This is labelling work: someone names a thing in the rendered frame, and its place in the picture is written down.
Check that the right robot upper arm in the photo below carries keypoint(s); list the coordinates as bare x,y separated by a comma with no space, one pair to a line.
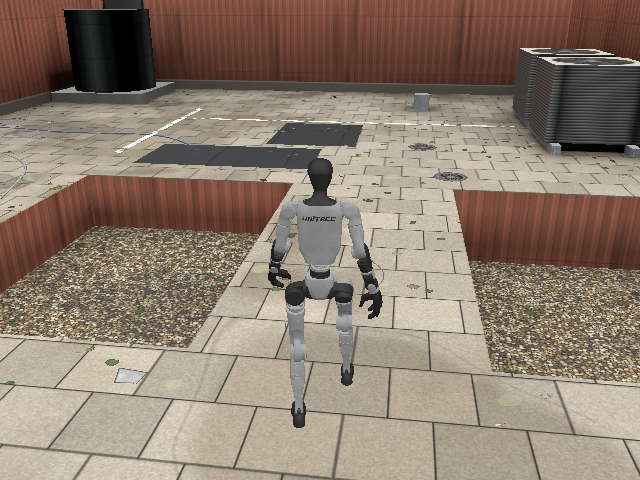
352,212

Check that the robot right forearm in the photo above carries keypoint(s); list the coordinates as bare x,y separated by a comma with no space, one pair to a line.
367,272

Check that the right robot hand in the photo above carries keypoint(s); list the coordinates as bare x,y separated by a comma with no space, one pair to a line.
377,303

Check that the left robot hand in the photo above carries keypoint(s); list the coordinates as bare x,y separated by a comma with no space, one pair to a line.
281,273

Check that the humanoid robot head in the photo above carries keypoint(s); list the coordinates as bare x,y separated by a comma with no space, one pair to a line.
320,173

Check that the robot left forearm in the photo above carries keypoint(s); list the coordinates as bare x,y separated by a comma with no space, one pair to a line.
275,260

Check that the right robot thigh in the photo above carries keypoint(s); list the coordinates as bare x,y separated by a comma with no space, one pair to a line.
343,293

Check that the left robot upper arm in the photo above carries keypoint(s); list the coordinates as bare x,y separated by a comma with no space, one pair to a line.
288,212

